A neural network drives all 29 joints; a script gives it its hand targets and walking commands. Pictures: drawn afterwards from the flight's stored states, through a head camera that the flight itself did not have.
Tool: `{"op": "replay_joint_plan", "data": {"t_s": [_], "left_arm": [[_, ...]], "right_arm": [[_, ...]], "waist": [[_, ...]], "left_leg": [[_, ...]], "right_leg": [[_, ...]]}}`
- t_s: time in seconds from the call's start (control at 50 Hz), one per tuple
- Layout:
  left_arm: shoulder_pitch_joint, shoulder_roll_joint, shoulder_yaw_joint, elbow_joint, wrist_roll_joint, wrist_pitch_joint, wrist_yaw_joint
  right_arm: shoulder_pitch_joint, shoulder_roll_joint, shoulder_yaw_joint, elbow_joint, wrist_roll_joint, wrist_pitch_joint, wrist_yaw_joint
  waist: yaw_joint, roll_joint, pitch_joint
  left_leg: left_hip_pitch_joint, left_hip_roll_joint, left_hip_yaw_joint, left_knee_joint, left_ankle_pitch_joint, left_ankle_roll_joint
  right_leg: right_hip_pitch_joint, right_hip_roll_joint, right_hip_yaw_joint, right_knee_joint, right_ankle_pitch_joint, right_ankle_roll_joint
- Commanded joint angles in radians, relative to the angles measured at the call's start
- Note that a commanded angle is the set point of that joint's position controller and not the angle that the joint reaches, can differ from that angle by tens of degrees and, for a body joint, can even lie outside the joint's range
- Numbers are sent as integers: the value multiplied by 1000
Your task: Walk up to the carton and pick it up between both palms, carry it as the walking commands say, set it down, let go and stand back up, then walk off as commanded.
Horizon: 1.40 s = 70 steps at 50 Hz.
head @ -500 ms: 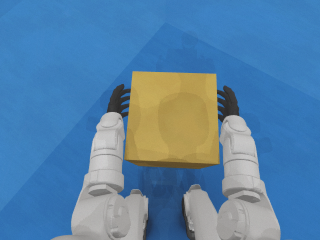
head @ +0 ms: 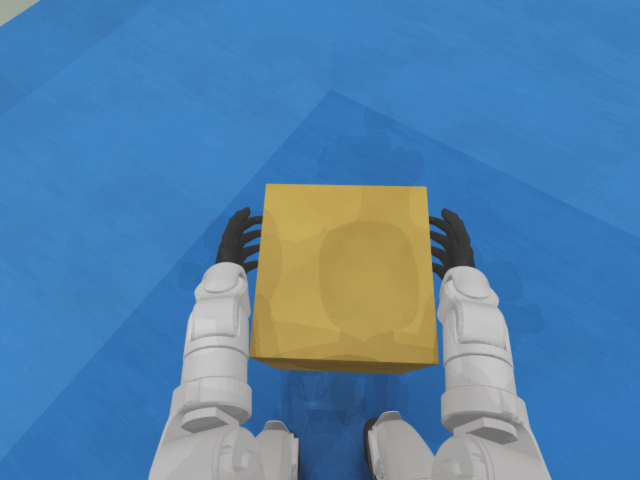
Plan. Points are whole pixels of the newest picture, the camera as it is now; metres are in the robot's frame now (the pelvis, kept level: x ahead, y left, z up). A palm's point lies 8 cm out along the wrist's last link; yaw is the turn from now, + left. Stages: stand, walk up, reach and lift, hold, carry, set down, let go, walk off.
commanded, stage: reach and lift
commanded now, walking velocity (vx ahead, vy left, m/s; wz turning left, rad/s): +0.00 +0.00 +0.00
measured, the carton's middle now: (341, 291) +0.36 -0.02 -0.10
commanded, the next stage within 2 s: none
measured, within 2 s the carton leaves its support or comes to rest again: neither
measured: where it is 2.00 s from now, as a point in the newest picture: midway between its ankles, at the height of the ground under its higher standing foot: outside the picture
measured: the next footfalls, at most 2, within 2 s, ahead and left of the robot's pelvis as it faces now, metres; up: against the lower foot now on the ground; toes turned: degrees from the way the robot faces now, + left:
none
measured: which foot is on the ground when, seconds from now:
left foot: down 0.00-1.00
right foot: down 0.00-1.00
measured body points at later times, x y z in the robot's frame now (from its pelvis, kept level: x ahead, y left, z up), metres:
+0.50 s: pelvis +0.02 +0.00 +0.05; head +0.08 +0.01 +0.49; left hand +0.37 +0.12 +0.03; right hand +0.36 -0.17 +0.04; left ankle +0.04 +0.12 -0.68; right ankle +0.06 -0.13 -0.68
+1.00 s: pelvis +0.03 +0.00 +0.06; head +0.00 +0.00 +0.51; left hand +0.36 +0.13 +0.10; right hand +0.34 -0.16 +0.11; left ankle +0.04 +0.12 -0.68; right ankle +0.06 -0.13 -0.68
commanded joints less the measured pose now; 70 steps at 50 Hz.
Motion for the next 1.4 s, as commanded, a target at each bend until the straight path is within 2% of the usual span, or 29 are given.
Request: {"op": "replay_joint_plan", "data": {"t_s": [0.0, 0.22, 0.42, 0.78, 0.96, 1.06, 1.22, 1.38], "left_arm": [[-484, -946, -551, 78, -137, -17, -238], [-416, -949, -587, 34, -142, 8, -240], [-343, -922, -600, -5, -147, 45, -225], [-263, -881, -604, -112, -205, 178, -213], [-274, -867, -654, -200, -255, 262, -214], [-287, -860, -644, -210, -256, 302, -208], [-282, -884, -625, -207, -250, 323, -196], [-254, -903, -647, -237, -260, 331, -192]], "right_arm": [[-467, 943, 600, 139, 139, 13, 260], [-394, 936, 615, 108, 140, 33, 271], [-313, 927, 605, 85, 146, 72, 257], [-222, 915, 621, -5, 196, 224, 214], [-215, 914, 671, -88, 246, 315, 203], [-239, 885, 668, -98, 255, 351, 206], [-268, 853, 672, -96, 254, 360, 220], [-252, 844, 689, -118, 254, 354, 224]], "waist": [[-5, 8, -557], [-8, 9, -487], [1, 5, -387], [-4, -17, -195], [-1, -13, -117], [6, -9, -65], [28, -7, -53], [32, -3, -66]], "left_leg": [[286, -104, 22, -150, 206, 12], [444, -87, 12, -275, 250, 10], [579, -77, -4, -392, 291, 13], [764, -75, -16, -536, 275, 18], [833, -64, -15, -579, 239, 22], [844, -57, -16, -595, 190, 21], [859, -56, -15, -595, 203, 10], [885, -56, -17, -591, 248, 1]], "right_leg": [[434, 114, -26, -105, 229, -4], [578, 111, -24, -220, 263, -12], [714, 106, -6, -324, 307, -12], [940, 86, 10, -485, 320, -2], [993, 76, 3, -527, 280, -5], [993, 70, -2, -541, 220, -12], [999, 73, -4, -540, 214, -19], [1009, 76, -4, -540, 243, -20]]}}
